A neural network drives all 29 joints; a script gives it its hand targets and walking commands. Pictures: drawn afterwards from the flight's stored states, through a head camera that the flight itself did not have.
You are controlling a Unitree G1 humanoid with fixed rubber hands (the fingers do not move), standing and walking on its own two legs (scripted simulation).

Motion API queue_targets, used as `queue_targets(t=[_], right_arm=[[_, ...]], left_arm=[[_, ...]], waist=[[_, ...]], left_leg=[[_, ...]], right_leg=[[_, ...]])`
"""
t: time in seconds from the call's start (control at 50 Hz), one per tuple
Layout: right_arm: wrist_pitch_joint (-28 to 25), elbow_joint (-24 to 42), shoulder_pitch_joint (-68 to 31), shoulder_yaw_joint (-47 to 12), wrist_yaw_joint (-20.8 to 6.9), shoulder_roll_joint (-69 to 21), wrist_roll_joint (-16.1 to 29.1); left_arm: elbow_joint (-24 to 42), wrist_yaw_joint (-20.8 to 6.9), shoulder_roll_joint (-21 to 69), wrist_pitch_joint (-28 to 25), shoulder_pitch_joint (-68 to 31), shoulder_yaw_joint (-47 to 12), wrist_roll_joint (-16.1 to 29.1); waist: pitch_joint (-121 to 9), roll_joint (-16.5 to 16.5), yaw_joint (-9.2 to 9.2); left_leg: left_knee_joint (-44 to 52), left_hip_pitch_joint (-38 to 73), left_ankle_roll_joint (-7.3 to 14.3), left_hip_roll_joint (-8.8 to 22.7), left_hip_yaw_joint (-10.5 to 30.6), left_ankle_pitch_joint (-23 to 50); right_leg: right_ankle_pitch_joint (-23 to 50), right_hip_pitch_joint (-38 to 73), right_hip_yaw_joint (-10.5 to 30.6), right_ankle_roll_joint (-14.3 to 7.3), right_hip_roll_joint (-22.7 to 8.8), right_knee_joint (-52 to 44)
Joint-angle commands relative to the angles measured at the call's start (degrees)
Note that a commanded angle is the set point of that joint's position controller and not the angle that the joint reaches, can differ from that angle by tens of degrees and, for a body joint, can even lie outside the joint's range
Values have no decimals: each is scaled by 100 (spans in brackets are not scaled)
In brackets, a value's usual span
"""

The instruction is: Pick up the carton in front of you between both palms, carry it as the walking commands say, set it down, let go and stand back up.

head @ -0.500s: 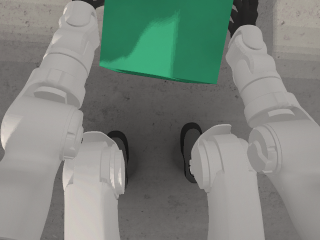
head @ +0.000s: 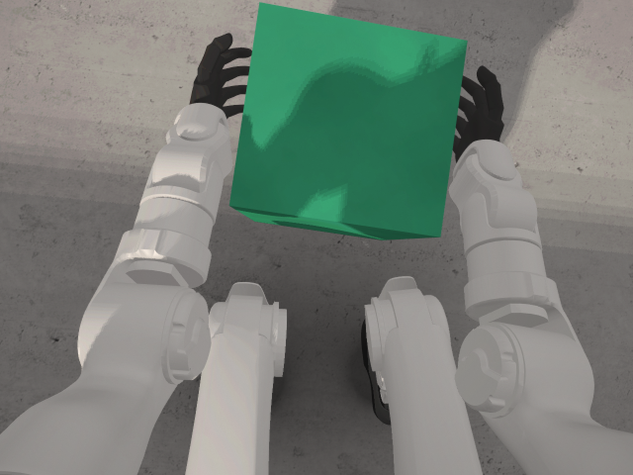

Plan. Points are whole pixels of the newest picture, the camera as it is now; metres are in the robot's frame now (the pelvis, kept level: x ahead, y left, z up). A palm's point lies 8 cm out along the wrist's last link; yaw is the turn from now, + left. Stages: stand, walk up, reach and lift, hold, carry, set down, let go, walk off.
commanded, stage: reach and lift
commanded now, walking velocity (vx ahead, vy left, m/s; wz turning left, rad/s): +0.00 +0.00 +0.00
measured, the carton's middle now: (336, 152) +0.50 -0.02 -0.15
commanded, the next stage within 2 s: none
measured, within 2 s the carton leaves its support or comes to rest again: neither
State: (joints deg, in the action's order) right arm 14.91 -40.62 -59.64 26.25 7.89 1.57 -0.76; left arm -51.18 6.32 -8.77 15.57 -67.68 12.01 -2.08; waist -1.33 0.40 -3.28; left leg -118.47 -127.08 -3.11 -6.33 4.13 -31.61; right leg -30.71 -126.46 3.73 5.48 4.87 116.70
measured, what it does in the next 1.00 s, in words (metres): rises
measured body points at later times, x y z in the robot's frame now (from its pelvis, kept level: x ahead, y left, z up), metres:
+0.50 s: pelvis +0.02 +0.00 +0.13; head +0.24 +0.01 +0.52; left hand +0.50 +0.13 +0.07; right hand +0.47 -0.17 +0.07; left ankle +0.11 +0.12 -0.37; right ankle +0.12 -0.14 -0.37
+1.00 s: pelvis +0.07 +0.00 +0.27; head +0.18 +0.00 +0.71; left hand +0.45 +0.14 +0.23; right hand +0.44 -0.16 +0.23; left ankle +0.11 +0.12 -0.37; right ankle +0.12 -0.14 -0.37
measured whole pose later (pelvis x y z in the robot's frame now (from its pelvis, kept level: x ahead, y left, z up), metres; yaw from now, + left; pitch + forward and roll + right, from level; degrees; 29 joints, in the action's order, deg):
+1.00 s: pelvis +0.07 +0.00 +0.27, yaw +1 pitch +25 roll +0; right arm 16.6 -34.3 -28.0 21.5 3.5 -6.8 -9.9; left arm -37.3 3.6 5.2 16.4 -29.3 18.3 -10.2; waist -13.2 -0.3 -1.7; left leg -64.0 -63.6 -1.4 -5.5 7.1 -25.5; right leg -24.6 -64.0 7.3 2.4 4.8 63.4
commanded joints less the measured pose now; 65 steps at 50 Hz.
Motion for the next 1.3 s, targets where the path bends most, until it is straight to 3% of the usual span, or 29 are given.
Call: queue_targets(t=[0.0, 0.1, 0.2, 0.36, 0.5, 1.0, 1.28], right_arm=[[246, 129, -4033, -2802, -1638, -5623, 111], [315, -169, -3913, -2452, -1736, -5798, -232], [378, -197, -3699, -2510, -1821, -6049, -305], [455, 223, -3051, -3176, -1864, -6474, -61], [482, 427, -2340, -3648, -1866, -6653, 115], [197, 373, 500, -3923, -1852, -6747, -279], [825, 1034, 1774, -4490, -1981, -6757, -166]], left_arm=[[405, -1432, 6465, 49, -3148, -1753, 138], [90, -1533, 6433, 78, -3050, -1158, -246], [140, -1618, 6516, 121, -2855, -1024, -384], [819, -1705, 6998, 218, -2385, -1764, -65], [1200, -1688, 7266, 268, -1733, -2298, 148], [1467, -1631, 7423, -10, 1013, -2561, -151], [2249, -1785, 7401, 639, 2287, -3085, 46]], waist=[[-5747, -648, -212], [-5743, -461, -146], [-6062, -266, -40], [-6702, -243, -13], [-6444, -316, 12], [-4159, -141, 155], [-2878, -79, 274]], left_leg=[[1748, 3273, 239, -395, -822, 404], [2254, 3396, 280, -430, -820, 339], [2677, 3824, 290, -435, -827, 447], [3224, 4871, 198, -437, -792, 1046], [3808, 5659, 151, -436, -678, 1287], [6727, 8740, 244, -170, -41, 2203], [8522, 10880, 242, 27, 116, 3337]], right_leg=[[665, 2938, -1066, -341, 464, -1456], [602, 3284, -995, -339, 481, -1995], [646, 3788, -948, -301, 491, -2457], [1187, 4804, -877, -278, 528, -3019], [1395, 5524, -748, -288, 536, -3575], [2233, 8717, -80, -454, 287, -6501], [3348, 10993, 140, -447, 118, -8277]])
